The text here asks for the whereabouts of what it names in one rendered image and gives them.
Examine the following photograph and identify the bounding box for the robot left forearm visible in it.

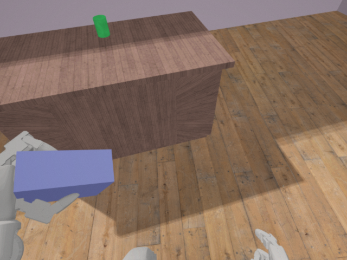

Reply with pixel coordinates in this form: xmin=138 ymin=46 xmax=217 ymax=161
xmin=0 ymin=219 xmax=24 ymax=260

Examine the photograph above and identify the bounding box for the sponge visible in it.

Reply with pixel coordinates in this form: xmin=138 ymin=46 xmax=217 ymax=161
xmin=14 ymin=149 xmax=114 ymax=203

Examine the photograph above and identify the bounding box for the left robot hand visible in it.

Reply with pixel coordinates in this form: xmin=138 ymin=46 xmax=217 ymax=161
xmin=0 ymin=131 xmax=79 ymax=224

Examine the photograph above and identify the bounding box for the table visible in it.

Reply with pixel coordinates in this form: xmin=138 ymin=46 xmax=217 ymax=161
xmin=0 ymin=11 xmax=235 ymax=160

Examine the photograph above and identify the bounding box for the right robot hand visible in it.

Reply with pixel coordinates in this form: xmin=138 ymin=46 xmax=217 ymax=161
xmin=251 ymin=229 xmax=289 ymax=260

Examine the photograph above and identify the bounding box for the robot left thigh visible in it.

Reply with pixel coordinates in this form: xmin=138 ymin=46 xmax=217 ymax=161
xmin=123 ymin=247 xmax=157 ymax=260

